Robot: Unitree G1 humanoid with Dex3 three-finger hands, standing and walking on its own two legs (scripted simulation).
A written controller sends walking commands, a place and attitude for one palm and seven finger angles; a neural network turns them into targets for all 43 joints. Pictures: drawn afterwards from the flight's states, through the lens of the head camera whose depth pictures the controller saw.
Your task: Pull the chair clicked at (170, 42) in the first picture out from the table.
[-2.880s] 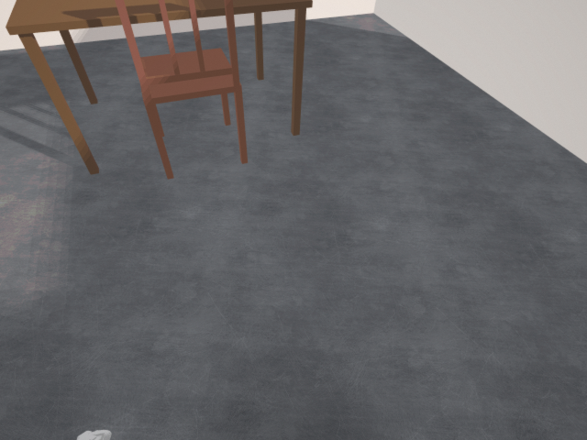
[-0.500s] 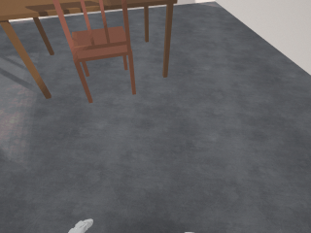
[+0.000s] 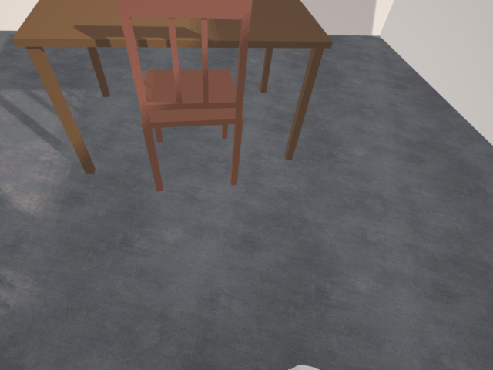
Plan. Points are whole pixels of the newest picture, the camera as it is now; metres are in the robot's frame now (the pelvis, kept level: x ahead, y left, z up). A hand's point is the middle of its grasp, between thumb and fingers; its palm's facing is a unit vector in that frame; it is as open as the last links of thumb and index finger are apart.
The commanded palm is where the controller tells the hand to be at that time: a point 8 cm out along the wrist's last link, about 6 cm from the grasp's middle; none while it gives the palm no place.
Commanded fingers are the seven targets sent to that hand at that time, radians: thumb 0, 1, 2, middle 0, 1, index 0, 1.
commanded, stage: walk to a spot facing it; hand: left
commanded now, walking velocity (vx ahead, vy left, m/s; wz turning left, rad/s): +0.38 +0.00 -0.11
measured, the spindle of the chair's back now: (175, 64) +1.06 +0.34 -0.08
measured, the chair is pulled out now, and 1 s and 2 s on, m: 0.00 0.00 0.00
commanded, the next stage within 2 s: turn to face it in 0.56 s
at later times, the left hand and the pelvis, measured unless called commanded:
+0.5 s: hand (206, 276) +0.33 +0.11 -0.17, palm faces -0.03 -0.98 -0.21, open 7.3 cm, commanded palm none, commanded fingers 0.00 0.90 0.90 -0.20 -0.30 -0.20 -0.30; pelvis +0.23 -0.07 -0.01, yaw -1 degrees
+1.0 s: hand (181, 263) +0.36 +0.17 -0.19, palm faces +0.22 -0.96 -0.19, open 7.4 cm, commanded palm none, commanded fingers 0.00 0.90 0.90 -0.20 -0.30 -0.20 -0.30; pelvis +0.39 -0.02 -0.01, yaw +9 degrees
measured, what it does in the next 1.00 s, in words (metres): walks ahead: right foot, then left foot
